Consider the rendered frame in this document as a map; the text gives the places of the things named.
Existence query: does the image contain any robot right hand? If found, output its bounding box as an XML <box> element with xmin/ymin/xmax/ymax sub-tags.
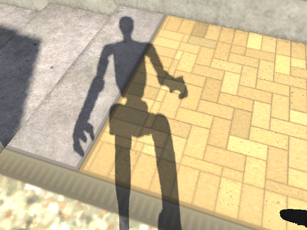
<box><xmin>279</xmin><ymin>209</ymin><xmax>307</xmax><ymax>228</ymax></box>

